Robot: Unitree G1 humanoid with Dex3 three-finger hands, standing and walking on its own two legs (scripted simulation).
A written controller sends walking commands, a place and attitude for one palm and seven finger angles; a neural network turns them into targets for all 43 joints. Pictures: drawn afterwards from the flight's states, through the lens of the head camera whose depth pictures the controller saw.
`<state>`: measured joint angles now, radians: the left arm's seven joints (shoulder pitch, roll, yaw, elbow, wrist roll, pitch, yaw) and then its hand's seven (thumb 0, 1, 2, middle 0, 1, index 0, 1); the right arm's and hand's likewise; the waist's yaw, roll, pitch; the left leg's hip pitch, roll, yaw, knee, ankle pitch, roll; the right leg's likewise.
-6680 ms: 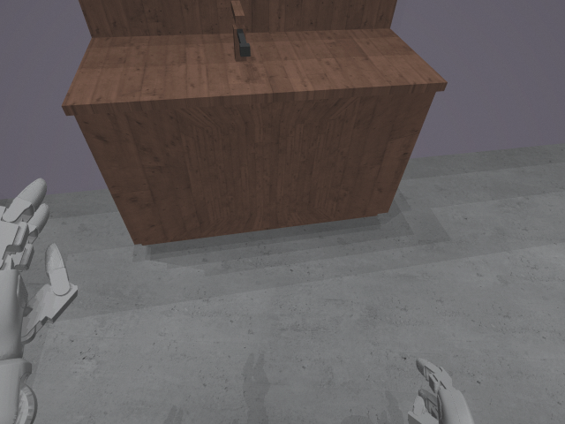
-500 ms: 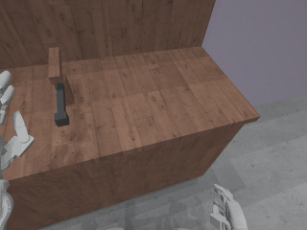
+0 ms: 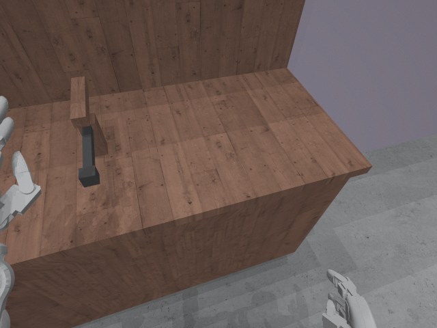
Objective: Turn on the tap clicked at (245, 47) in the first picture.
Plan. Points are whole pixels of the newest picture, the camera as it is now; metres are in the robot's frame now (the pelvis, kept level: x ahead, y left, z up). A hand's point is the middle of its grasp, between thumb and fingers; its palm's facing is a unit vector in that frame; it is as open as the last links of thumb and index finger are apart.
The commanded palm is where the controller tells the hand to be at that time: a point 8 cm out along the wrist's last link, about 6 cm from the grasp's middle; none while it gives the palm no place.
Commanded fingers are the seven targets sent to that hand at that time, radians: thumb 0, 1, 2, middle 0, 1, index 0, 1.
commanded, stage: come to a stop and stand still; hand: left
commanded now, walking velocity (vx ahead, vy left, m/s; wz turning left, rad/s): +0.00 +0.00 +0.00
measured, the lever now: (89, 176) +0.34 +0.28 +0.06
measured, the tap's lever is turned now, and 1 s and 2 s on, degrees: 0 0 0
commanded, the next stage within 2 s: look again from close up in 0.70 s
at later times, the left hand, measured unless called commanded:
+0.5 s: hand (28, 189) +0.25 +0.29 +0.16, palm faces +0.39 -0.86 -0.32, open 7.4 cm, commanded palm +0.19 +0.32 +0.18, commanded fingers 0.00 0.90 0.90 -0.20 -0.30 -0.20 -0.30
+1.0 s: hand (19, 197) +0.24 +0.30 +0.16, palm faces +0.40 -0.85 -0.35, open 7.4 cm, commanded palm +0.17 +0.33 +0.18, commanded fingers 0.00 0.90 0.90 -0.20 -0.30 -0.20 -0.30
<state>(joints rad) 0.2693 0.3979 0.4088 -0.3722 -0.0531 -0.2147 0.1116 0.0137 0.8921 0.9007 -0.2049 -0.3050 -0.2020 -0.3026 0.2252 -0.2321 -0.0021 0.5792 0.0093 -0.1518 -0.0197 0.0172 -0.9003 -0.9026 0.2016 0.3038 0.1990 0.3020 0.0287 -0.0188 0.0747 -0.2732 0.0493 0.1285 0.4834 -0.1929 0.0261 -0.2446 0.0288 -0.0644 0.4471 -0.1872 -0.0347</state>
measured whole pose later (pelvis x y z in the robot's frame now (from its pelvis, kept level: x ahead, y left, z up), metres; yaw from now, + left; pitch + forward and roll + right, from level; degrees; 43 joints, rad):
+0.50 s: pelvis +0.03 +0.04 +0.00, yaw +1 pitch -1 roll -2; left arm 0.38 0.35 0.34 -0.46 -0.04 -0.20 0.10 0.01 0.89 0.90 -0.21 -0.31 -0.20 -0.30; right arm 0.16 -0.17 0.05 0.56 0.00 -0.15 -0.02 0.02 -0.90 -0.90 0.20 0.30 0.20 0.30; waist 0.02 -0.04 0.06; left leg -0.23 0.00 0.13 0.49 -0.25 0.08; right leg -0.18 -0.02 -0.06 0.42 -0.22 0.02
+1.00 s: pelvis +0.02 +0.04 +0.00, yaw +1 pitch -1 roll -2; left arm 0.42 0.36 0.35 -0.48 -0.04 -0.19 0.11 0.01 0.89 0.90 -0.21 -0.31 -0.20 -0.30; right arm 0.21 -0.19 0.03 0.57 0.01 -0.12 -0.04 0.02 -0.90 -0.90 0.20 0.30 0.20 0.30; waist 0.02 -0.02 0.07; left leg -0.22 -0.01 0.13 0.46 -0.23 0.08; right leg -0.17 -0.02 -0.07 0.39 -0.20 0.03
